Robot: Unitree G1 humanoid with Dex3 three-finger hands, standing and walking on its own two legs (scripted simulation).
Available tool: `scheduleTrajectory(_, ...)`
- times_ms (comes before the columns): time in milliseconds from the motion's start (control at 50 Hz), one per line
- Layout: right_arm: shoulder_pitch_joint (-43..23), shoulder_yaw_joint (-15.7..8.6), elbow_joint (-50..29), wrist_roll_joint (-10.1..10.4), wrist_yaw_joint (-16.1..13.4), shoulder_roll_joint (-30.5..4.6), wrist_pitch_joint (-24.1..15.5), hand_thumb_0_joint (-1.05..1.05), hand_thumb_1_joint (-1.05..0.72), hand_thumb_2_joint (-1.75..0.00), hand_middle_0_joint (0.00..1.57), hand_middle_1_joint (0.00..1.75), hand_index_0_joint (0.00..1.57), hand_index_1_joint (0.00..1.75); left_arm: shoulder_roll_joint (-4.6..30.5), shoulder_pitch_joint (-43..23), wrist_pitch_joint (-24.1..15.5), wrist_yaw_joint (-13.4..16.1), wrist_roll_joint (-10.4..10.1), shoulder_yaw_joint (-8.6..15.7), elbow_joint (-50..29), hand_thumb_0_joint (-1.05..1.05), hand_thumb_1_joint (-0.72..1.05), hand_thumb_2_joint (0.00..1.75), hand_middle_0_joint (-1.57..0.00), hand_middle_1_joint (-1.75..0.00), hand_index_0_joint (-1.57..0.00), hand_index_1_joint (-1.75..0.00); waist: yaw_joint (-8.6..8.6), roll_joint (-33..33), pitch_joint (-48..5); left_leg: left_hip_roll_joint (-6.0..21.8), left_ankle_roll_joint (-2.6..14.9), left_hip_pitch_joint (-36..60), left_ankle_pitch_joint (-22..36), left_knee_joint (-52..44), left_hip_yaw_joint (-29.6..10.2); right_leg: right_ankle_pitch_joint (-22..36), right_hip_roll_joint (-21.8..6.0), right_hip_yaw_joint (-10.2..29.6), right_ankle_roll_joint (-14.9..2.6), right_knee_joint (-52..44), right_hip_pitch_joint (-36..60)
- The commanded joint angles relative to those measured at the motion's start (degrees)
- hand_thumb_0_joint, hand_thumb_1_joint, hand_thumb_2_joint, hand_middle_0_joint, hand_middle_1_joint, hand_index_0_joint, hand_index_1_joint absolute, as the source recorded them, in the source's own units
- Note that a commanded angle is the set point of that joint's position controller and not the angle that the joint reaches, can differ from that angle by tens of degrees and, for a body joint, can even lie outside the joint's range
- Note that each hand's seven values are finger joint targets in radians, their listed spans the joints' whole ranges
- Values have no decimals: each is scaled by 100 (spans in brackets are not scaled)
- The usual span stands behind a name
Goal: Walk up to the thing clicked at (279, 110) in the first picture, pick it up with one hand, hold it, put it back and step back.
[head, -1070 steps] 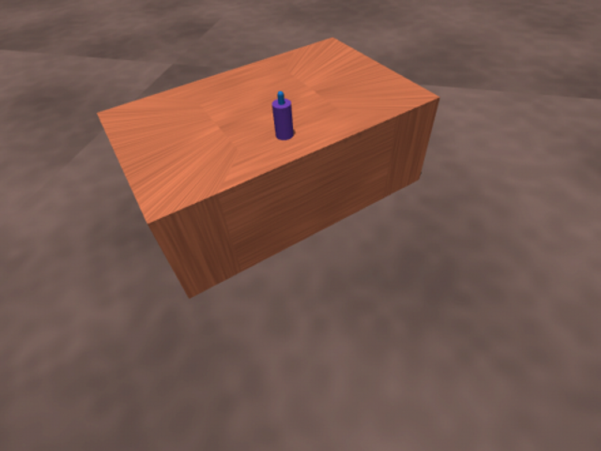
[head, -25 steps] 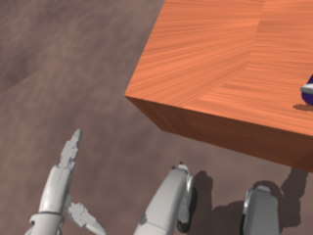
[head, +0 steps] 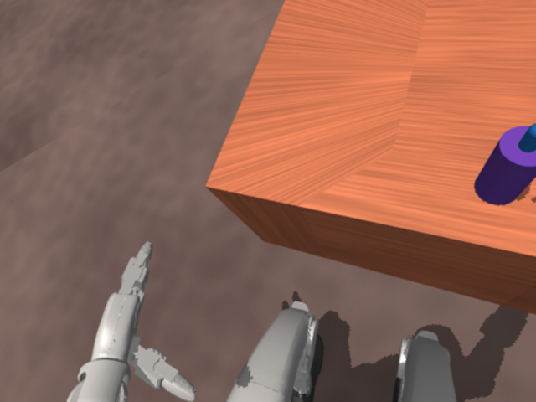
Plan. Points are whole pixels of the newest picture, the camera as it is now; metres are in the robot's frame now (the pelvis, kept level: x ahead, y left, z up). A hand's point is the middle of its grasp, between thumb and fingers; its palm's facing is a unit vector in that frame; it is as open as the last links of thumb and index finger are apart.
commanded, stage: home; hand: right
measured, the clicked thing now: (515, 161) +0.51 -0.22 -0.09
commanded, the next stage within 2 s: none
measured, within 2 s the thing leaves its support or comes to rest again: neither
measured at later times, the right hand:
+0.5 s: hand out of the picture +0.43 -0.35 +0.06, palm faces +0.32 +0.87 -0.39, open 17.1 cm
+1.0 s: hand out of the picture +0.23 -0.19 +0.04, palm faces +0.19 +0.95 -0.25, open 17.3 cm
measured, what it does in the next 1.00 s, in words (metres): rises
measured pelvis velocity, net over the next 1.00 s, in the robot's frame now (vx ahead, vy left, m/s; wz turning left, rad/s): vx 0.06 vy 0.01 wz -0.06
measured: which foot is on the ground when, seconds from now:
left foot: down 0.00-1.00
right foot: down 0.00-1.00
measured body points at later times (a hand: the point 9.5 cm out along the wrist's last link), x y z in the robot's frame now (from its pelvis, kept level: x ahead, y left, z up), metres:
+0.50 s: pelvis +0.04 -0.01 +0.08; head +0.13 -0.04 +0.52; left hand +0.23 +0.17 +0.06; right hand +0.41 -0.39 +0.08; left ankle +0.07 +0.15 -0.59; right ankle +0.04 -0.12 -0.59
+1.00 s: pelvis +0.06 +0.01 +0.10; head +0.08 +0.01 +0.55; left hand +0.23 +0.23 +0.03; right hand +0.22 -0.24 +0.06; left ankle +0.07 +0.15 -0.59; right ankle +0.04 -0.12 -0.59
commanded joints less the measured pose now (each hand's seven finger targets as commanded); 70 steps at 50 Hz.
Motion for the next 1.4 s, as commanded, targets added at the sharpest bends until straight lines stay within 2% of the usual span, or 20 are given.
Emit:
scheduleTrajectory(0, -2055, 111, -954, -231, -421, -1615, 294, 0, 46, -7, 6, 6, 6, 6, 1194, 750, -120, 61, -98, 895, -1527, 0, -57, 8, -7, -6, -6, -7, -1, -1692, -3062, -240, 266, 2055, 1226, -1219, -30, 1649, 203, -108, -110, -1595, 2952)
scheduleTrajectory(80, -2242, -276, -1730, -339, -724, -2525, 583, 0, 39, -9, 5, 6, 6, 6, 1296, 1064, 78, -36, -129, 1107, -814, 0, -39, 14, -4, -5, -3, -5, -373, -2592, -3737, -252, 300, 2046, 1753, -1224, 45, 3284, 149, -148, 49, -1668, 4291)
scheduleTrajectory(160, -1904, 67, -1121, -269, -925, -1769, 821, 0, 48, -10, 6, 7, 6, 7, 849, 215, 175, -152, -179, 639, -88, 0, -7, 46, -13, -19, -13, -19, -583, -2264, -2806, -227, 328, 2148, 1753, -1547, 64, 3147, 196, -228, 54, -1957, 3937)
scheduleTrajectory(200, -1987, 47, -1112, -274, -1003, -1755, 825, 0, 48, -10, 6, 7, 6, 7, 720, -513, 124, -161, -175, 278, -228, 0, 9, 51, -13, -19, -13, -19, -831, -2207, -2833, -232, 346, 2389, 1710, -1658, 70, 3072, 175, -231, 75, -2152, 3920)
scheduleTrajectory(260, -1647, 529, -593, -204, -952, -721, 870, 0, 51, -8, 6, 6, 6, 6, 123, -777, 91, -247, -146, -572, -64, 0, 26, 53, -14, -19, -13, -19, -895, -1941, -2597, -281, 342, 2752, 1651, -1844, 82, 2728, 198, -303, 86, -2400, 3734)
scheduleTrajectory(300, -925, 593, -613, -169, -948, -535, 918, 0, 49, -9, 6, 6, 6, 6, -54, -821, 59, -267, -180, -821, -276, 0, 28, 54, -14, -20, -14, -20, -964, -1750, -2815, -273, 310, 3259, 1816, -1953, 82, 2773, 216, -352, 52, -2491, 3784)
scheduleTrajectory(340, -10, 507, -996, -134, -929, -642, 1043, 0, 47, -10, 6, 7, 6, 7, 316, -226, 84, -255, -222, -362, -496, 0, 42, 62, -15, -22, -15, -22, -929, -1607, -3181, -272, 295, 3640, 2155, -2035, 94, 3181, 231, -357, 46, -2592, 4265)
scheduleTrajectory(380, 1307, 371, -1565, -3, -927, -732, 1311, 0, 46, -10, 6, 7, 6, 7, 925, 1103, 308, -214, -294, 379, -140, 0, 55, 71, -17, -24, -17, -24, -715, -1298, -2742, -289, 266, 3580, 2308, -2167, 170, 3486, 227, -324, 26, -2727, 4518)
scheduleTrajectory(420, 1504, 924, -2643, 203, -905, 36, 1588, 0, 48, -9, 6, 6, 6, 6, 947, 1032, 493, -168, -414, 591, 74, 0, 61, 73, -17, -25, -17, -25, -581, -987, -2349, -271, 252, 3471, 2200, -2352, 195, 3344, 224, -289, -49, -2930, 4658)
scheduleTrajectory(500, 1399, 1444, -4234, 389, -1036, 593, 1816, 0, 47, -10, 6, 7, 6, 7, 548, -61, 460, -17, -584, 184, 337, 0, 77, 83, -19, -28, -19, -28, -1131, -938, -1921, -171, 298, 3413, 1537, -2480, 171, 2519, 203, -300, -45, -3403, 4730)
scheduleTrajectory(560, 1949, 1746, -4833, 449, -1161, 1170, 1757, 0, 48, -9, 6, 6, 6, 6, 367, 115, 367, 95, -597, 133, 578, 0, 86, 88, -20, -29, -20, -29, -1158, -1125, -1729, -87, 319, 3752, 1584, -2652, 84, 2400, 234, -426, -24, -3559, 4963)
scheduleTrajectory(580, 2207, 1843, -4996, 477, -1202, 1442, 1710, 0, 47, -10, 6, 7, 6, 7, 155, -51, 319, 120, -562, -200, 448, 0, 88, 89, -20, -29, -20, -30, -1266, -1044, -1708, -66, 316, 3981, 1697, -2714, 55, 2527, 253, -460, -15, -3571, 4988)
scheduleTrajectory(660, 3640, 1801, -5605, 575, -1340, 1671, 1598, 0, 48, -9, 6, 6, 6, 6, -190, -208, 273, 241, -517, -547, 654, 0, 82, 86, -19, -28, -19, -29, -1724, -1138, -1675, 8, 342, 4740, 2083, -2816, 22, 3081, 346, -579, 56, -3665, 5066)
scheduleTrajectory(780, 5689, 2109, -6428, 712, -1361, 2300, 1849, 0, 51, -8, 6, 6, 6, 6, 389, 200, 359, 364, -506, 278, 1121, 0, 89, 90, -20, -29, -20, -30, -1683, -807, -1260, 29, 282, 4916, 2400, -2974, -4, 3398, 341, -650, 57, -3775, 5158)
scheduleTrajectory(840, 6058, 2647, -6698, 738, -1277, 2962, 1989, 0, 51, -8, 6, 6, 6, 6, 261, -4, 339, 359, -519, 280, 1108, 0, 90, 90, -20, -29, -20, -30, -1574, -274, -710, 51, 210, 4800, 2227, -3116, 3, 2824, 354, -696, -36, -3817, 4927)
scheduleTrajectory(860, 6318, 2527, -6868, 718, -1410, 2912, 2049, 0, 57, -4, 5, 5, 5, 5, 107, -142, 351, 403, -544, -61, 2529, 0, 89, 90, -20, -30, -20, -30, -1596, -155, -475, -6, 200, 4750, 2127, -3118, 7, 2539, 354, -574, -116, -3704, 4750)
scheduleTrajectory(900, 7013, 2895, -7194, 706, -1403, 3252, 2158, 0, 57, -5, 5, 5, 5, 5, 80, -295, 211, 509, -574, -24, 2239, 0, 89, 90, -20, -30, -20, -30, -1569, 163, -371, 47, 134, 4720, 1948, -3222, -25, 2230, 373, -645, -182, -3720, 4735)
scheduleTrajectory(1080, 7203, 2826, -8374, 597, -1623, 3053, 2344, 0, 59, -3, 5, 5, 5, 5, 111, -888, -294, 812, -509, -12, 2690, 0, 89, 90, -20, -30, -20, -30, -1580, -26, -559, 109, 153, 4600, 1479, -3148, -142, 1792, 419, -609, -185, -3568, 4762)
scheduleTrajectory(1200, 7459, 3073, -8251, 543, -1680, 3328, 2512, 0, 59, -3, 5, 5, 5, 5, 80, -972, -645, 924, -427, -23, 2933, 0, 90, 90, -20, -30, -20, -30, -1656, -113, -292, 167, 175, 4450, 538, -3362, -171, 1024, 462, -617, -173, -3649, 4588)
scheduleTrajectory(1380, 7760, 2945, -8033, 513, -1670, 3198, 2620, 0, 56, -5, 5, 5, 5, 5, 50, -1183, -954, 908, -376, -59, 3132, 0, 90, 90, -20, -30, -20, -30, -1746, 321, 195, 244, 130, 4281, -317, -3690, -298, 582, 521, -675, -160, -3657, 4264)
